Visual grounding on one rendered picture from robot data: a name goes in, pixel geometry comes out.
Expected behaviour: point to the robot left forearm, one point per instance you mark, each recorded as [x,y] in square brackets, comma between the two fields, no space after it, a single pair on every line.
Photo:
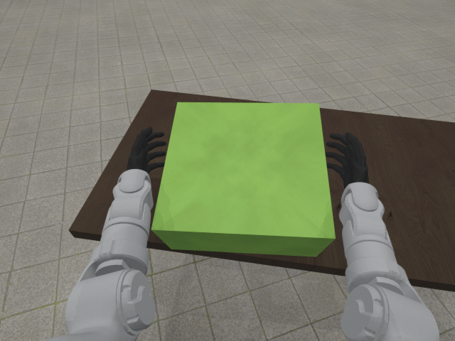
[126,229]

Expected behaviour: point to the robot left upper arm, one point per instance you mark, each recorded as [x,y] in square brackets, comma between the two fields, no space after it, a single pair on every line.
[110,307]

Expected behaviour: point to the robot right forearm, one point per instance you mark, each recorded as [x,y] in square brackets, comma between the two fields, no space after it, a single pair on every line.
[367,246]

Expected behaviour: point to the table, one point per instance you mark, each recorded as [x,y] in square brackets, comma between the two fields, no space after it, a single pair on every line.
[411,164]

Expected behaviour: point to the robot right upper arm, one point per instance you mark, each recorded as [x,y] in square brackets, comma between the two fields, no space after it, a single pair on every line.
[374,313]

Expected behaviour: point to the carton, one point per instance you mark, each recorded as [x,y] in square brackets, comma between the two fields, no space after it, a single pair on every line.
[246,178]

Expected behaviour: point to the left robot hand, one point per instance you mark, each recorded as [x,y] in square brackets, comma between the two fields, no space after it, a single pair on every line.
[139,157]

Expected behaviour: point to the right robot hand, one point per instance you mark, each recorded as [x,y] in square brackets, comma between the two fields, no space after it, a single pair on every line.
[355,168]

